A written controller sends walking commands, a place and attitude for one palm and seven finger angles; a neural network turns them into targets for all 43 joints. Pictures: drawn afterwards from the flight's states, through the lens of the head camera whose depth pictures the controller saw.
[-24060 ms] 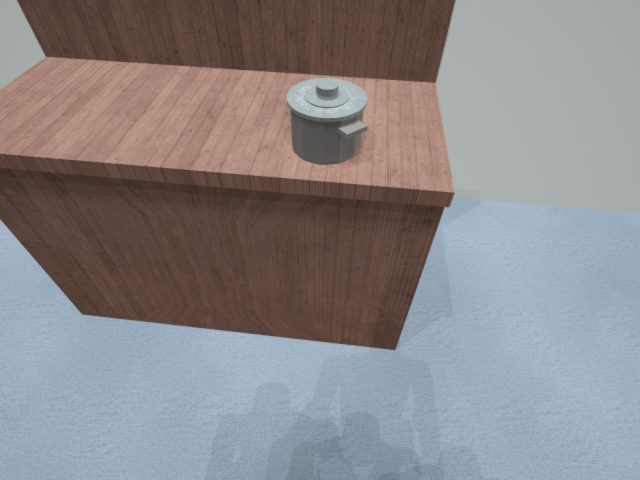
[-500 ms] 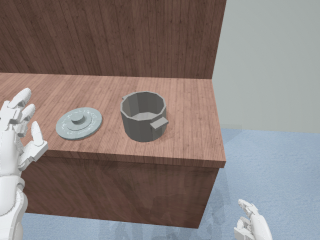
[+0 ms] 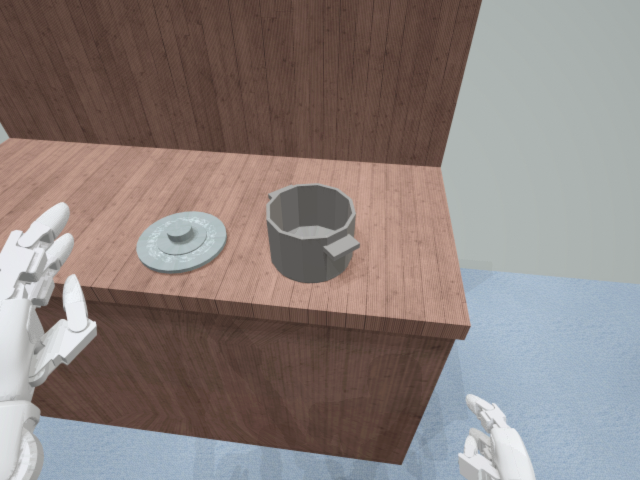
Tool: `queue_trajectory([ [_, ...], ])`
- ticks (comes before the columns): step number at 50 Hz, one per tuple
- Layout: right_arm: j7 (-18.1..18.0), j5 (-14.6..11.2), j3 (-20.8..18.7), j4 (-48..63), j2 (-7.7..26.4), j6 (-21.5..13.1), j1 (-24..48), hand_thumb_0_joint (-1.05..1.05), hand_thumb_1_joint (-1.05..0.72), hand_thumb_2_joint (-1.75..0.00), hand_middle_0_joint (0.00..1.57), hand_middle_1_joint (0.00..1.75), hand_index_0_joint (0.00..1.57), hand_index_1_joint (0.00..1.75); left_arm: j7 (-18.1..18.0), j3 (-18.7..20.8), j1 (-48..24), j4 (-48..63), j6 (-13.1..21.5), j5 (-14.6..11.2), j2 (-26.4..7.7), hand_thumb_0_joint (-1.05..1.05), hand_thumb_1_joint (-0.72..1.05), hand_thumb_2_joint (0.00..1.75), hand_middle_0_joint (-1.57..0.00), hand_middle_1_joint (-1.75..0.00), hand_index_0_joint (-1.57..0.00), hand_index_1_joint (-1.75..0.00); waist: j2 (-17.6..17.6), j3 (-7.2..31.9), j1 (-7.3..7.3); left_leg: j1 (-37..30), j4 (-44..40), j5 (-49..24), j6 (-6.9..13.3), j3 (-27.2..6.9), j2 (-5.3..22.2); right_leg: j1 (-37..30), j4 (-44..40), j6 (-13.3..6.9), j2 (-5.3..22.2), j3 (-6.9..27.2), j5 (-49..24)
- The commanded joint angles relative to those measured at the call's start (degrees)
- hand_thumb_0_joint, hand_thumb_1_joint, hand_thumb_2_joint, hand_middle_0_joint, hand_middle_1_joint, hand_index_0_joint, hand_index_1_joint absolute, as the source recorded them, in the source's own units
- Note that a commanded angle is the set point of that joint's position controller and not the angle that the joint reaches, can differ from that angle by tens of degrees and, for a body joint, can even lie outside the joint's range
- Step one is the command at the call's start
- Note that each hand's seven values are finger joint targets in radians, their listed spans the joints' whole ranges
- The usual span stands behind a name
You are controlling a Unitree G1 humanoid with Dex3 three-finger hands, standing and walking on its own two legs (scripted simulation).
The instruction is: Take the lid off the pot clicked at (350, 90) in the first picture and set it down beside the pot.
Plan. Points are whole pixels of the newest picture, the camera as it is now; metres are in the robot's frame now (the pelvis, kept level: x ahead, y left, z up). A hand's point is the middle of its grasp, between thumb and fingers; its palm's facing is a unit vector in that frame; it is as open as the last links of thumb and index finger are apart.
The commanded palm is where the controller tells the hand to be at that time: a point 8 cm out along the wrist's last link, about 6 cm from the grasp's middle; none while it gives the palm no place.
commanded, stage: step back with the hand held close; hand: left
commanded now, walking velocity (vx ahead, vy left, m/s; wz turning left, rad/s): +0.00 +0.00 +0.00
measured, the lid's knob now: (179, 231) +0.50 +0.33 +0.01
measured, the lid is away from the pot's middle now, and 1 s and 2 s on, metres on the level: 0.24 0.24 0.24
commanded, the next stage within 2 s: stop stepping back and stand still in 1.26 s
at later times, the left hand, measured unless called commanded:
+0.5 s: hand (55, 364) +0.15 +0.26 +0.17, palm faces +0.29 -0.81 -0.52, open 7.4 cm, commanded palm +0.09 +0.31 +0.19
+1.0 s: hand out of the picture +0.09 +0.27 +0.18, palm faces +0.32 -0.84 -0.44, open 7.4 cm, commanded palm +0.02 +0.33 +0.19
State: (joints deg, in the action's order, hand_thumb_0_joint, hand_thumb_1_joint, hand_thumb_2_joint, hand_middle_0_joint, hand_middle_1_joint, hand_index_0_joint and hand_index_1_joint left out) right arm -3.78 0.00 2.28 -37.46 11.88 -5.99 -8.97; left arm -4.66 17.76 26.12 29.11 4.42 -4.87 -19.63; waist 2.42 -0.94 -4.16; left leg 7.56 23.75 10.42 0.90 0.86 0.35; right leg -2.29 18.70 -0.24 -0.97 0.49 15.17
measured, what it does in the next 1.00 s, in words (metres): walks backwards: right foot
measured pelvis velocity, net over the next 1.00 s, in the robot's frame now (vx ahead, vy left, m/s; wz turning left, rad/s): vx -0.11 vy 0.05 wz -0.01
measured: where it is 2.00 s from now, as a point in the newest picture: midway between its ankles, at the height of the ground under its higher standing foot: outside the picture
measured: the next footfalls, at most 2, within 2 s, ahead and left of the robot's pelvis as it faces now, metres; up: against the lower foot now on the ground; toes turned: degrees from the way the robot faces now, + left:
right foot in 0.92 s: -0.09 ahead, -0.10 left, +0.00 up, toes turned +1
right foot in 1.30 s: -0.19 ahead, -0.06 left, +0.00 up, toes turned -5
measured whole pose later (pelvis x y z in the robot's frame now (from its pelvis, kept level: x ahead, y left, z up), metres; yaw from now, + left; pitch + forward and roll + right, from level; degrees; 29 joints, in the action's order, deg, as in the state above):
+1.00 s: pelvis -0.11 +0.05 -0.02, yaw +0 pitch +0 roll -4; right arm -2.4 -0.4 0.0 -33.1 11.0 -5.3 -11.6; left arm -6.1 23.0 32.9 40.0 14.7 -2.5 -24.5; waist 0.7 -2.0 -0.2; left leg 28.7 34.8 10.1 1.6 1.1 0.8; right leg 11.9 30.0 1.2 -3.4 0.7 17.9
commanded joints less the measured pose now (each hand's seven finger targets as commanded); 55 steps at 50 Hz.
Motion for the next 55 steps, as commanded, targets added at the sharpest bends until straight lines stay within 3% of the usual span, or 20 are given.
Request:
queue_trajectory([
  [1,-0.37,0.18,-2.4,9.85,6.48,-3.36,8.99,0.0,-0.9,-0.9,0.2,0.3,0.2,0.3,-0.95,5.5,-6.5,11.55,3.61,-0.17,-9.19,0.0,0.9,0.9,-0.2,-0.3,-0.2,-0.3,1.24,1.18,0.69,-8.1,-3.59,-4.27,0.79,-0.79,1.05,12.07,-4.85,-1.44,-0.18,-1.79,-6.76],
  [2,0.01,-0.78,-1.77,13.22,7.51,-1.44,7.62,0.0,-0.9,-0.9,0.2,0.3,0.2,0.3,-1.75,15.42,-16.54,17.02,7.0,-0.09,-19.38,0.0,0.9,0.9,-0.2,-0.3,-0.2,-0.3,4.95,-3.17,2.53,-4.13,-2.18,2.16,1.89,-1.86,1.69,16.19,-6.4,-1.39,2.37,1.64,-6.89],
  [4,0.1,-0.02,-2.89,11.71,7.41,-1.02,7.14,0.0,-0.9,-0.9,0.2,0.3,0.2,0.3,-0.92,11.54,-6.73,10.59,8.14,0.49,-13.57,0.0,0.9,0.9,-0.2,-0.3,-0.2,-0.3,-4.24,-0.72,2.65,-2.19,1.9,0.9,2.57,-3.07,1.0,16.96,-6.53,-1.55,4.57,4.17,-8.45],
  [5,0.58,-0.21,-3.37,12.23,7.44,-0.55,6.54,0.0,-0.9,-0.9,0.2,0.3,0.2,0.3,-0.24,8.77,-1.97,9.54,7.65,0.66,-10.36,0.0,0.9,0.9,-0.2,-0.3,-0.2,-0.3,-5.06,0.83,2.98,-3.03,3.54,-1.79,2.54,-2.86,1.29,17.55,-5.82,-1.47,5.45,4.63,-10.9],
  [15,0.49,-0.86,-4.92,16.75,8.52,2.32,3.44,0.0,-0.9,-0.9,0.2,0.3,0.2,0.3,-0.76,12.02,6.53,19.53,8.83,0.72,-14.11,0.0,0.9,0.9,-0.2,-0.3,-0.2,-0.3,2.05,8.81,3.01,-0.04,-0.7,-18.87,3.03,-5.31,5.72,12.25,6.37,0.46,2.04,-0.32,-15.94],
  [19,0.64,-1.07,-5.36,17.57,8.5,2.01,2.73,0.0,-0.9,-0.9,0.2,0.3,0.2,0.3,-1.32,12.83,9.33,21.66,9.36,0.77,-14.02,0.0,0.9,0.9,-0.2,-0.3,-0.2,-0.3,5.86,9.18,3.07,5.24,-2.66,-10.12,3.48,-6.71,7.19,10.64,9.55,0.53,1.32,-0.59,-10.08],
  [25,0.32,-1.34,-5.81,17.59,8.63,0.22,1.47,0.0,-0.9,-0.9,0.2,0.3,0.2,0.3,-2.1,13.47,9.07,19.78,10.17,1.27,-13.31,0.0,0.9,0.9,-0.2,-0.3,-0.2,-0.3,3.08,5.07,4.09,17.58,-4.2,14.06,3.69,-7.84,6.83,9.1,9.58,0.32,1.6,0.72,-4.72],
  [29,0.18,-1.32,-6.21,16.13,7.98,-0.34,0.31,0.0,-0.9,-0.9,0.2,0.3,0.2,0.3,-2.76,11.82,7.0,19.21,10.88,1.3,-12.96,0.0,0.9,0.9,-0.2,-0.3,-0.2,-0.3,-4.65,3.04,5.18,10.01,6.18,14.68,1.43,-4.89,2.94,23.28,-0.56,-2.45,6.65,6.24,7.22],
  [31,-0.04,-0.91,-6.16,14.86,7.88,-0.71,0.08,0.0,-0.9,-0.9,0.2,0.3,0.2,0.3,-3.45,11.25,5.04,19.61,11.39,1.6,-13.09,0.0,0.9,0.9,-0.2,-0.3,-0.2,-0.3,-4.82,2.38,5.67,5.39,11.7,11.51,0.82,-5.11,2.09,30.33,-2.22,-4.06,9.21,7.99,8.0],
  [35,-0.65,-0.61,-5.54,15.0,8.0,-1.34,1.07,0.0,-0.9,-0.9,0.2,0.3,0.2,0.3,-4.03,11.14,3.67,19.55,11.89,1.82,-12.95,0.0,0.9,0.9,-0.2,-0.3,-0.2,-0.3,0.1,1.35,5.53,9.65,2.82,14.99,1.71,-9.43,5.46,27.63,3.35,-2.0,4.73,3.08,7.61],
  [38,-1.09,-0.24,-5.5,15.97,9.22,-2.4,1.82,0.0,-0.9,-0.9,0.2,0.3,0.2,0.3,-3.92,13.33,4.2,20.0,12.8,3.24,-12.99,0.0,0.9,0.9,-0.2,-0.3,-0.2,-0.3,15.69,2.4,4.4,29.76,-17.88,38.19,5.34,-19.47,14.09,7.39,23.79,0.84,-3.78,-1.61,6.1],
  [40,-0.33,-0.2,-5.8,15.95,7.62,-2.47,1.14,0.0,-0.9,-0.9,0.2,0.3,0.2,0.3,-3.32,13.53,4.18,20.09,12.32,2.97,-13.28,0.0,0.9,0.9,-0.2,-0.3,-0.2,-0.3,10.4,3.74,3.91,29.91,-16.28,32.21,5.79,-17.5,13.83,6.55,27.18,0.29,-3.36,-1.12,8.03],
  [43,0.64,-0.2,-5.64,15.9,7.25,-2.84,1.48,0.0,-0.9,-0.9,0.2,0.3,0.2,0.3,-2.79,12.81,7.0,20.98,12.33,2.29,-13.05,0.0,0.9,0.9,-0.2,-0.3,-0.2,-0.3,6.58,3.25,3.78,23.83,-8.44,23.6,3.88,-11.95,10.46,9.72,12.19,-0.77,-1.66,-0.75,7.06],
  [44,0.94,-0.16,-5.41,15.51,6.66,-2.88,1.24,0.0,-0.9,-0.9,0.2,0.3,0.2,0.3,-2.52,12.42,7.7,21.32,12.48,2.03,-13.12,0.0,0.9,0.9,-0.2,-0.3,-0.2,-0.3,2.54,3.4,3.96,18.36,-2.89,17.39,2.35,-8.94,7.33,14.06,3.72,-1.5,0.54,1.67,4.21],
  [46,1.0,0.05,-5.26,13.69,6.23,-2.57,0.18,0.0,-0.9,-0.9,0.2,0.3,0.2,0.3,-2.7,12.44,4.69,21.88,13.59,1.41,-14.77,0.0,0.9,0.9,-0.2,-0.3,-0.2,-0.3,-5.16,5.97,5.17,6.76,10.19,5.98,-0.24,-3.03,2.86,23.87,-2.22,-4.78,9.93,10.78,-6.29],
  [48,0.63,-0.49,-6.65,11.97,6.73,-2.26,-0.77,0.0,-0.9,-0.9,0.2,0.3,0.2,0.3,-3.07,11.59,2.99,22.18,14.06,1.49,-14.46,0.0,0.9,0.9,-0.2,-0.3,-0.2,-0.3,-8.91,9.44,6.11,-0.41,17.55,3.07,-0.83,-2.65,1.79,28.18,-0.15,-6.27,12.5,10.21,-10.89],
  [50,0.41,-0.47,-6.37,12.77,6.51,-1.46,0.57,0.0,-0.9,-0.9,0.2,0.3,0.2,0.3,-3.19,12.13,3.81,22.39,13.78,1.71,-14.77,0.0,0.9,0.9,-0.2,-0.3,-0.2,-0.3,-6.03,8.75,6.14,0.1,15.23,-4.29,-0.3,-3.66,2.86,27.26,4.46,-4.91,10.83,7.16,-18.3],
  [52,0.05,-0.49,-6.07,13.6,7.25,-1.25,2.5,0.0,-0.9,-0.9,0.2,0.3,0.2,0.3,-3.04,12.69,2.8,22.82,13.93,1.33,-15.42,0.0,0.9,0.9,-0.2,-0.3,-0.2,-0.3,2.15,5.95,5.46,4.01,3.26,-6.56,0.95,-8.05,7.3,24.65,8.93,-1.17,3.17,1.79,-8.79],
  [54,0.15,0.48,-6.12,14.89,8.35,-2.27,3.17,0.0,-0.9,-0.9,0.2,0.3,0.2,0.3,-2.68,13.99,3.97,21.33,14.35,1.3,-14.49,0.0,0.9,0.9,-0.2,-0.3,-0.2,-0.3,15.28,5.63,4.54,17.55,-16.76,19.19,4.08,-20.91,15.98,14.52,24.42,0.18,-4.99,-0.63,10.58],
  [55,0.36,1.45,-6.26,14.31,7.86,-2.45,2.32,0.0,-0.9,-0.9,0.2,0.3,0.2,0.3,-2.82,15.18,3.42,21.54,13.86,1.37,-15.09,0.0,0.9,0.9,-0.2,-0.3,-0.2,-0.3,15.39,5.86,4.47,23.57,-21.67,27.68,4.6,-23.5,18.04,11.01,33.16,-0.3,-5.46,1.19,14.62],
])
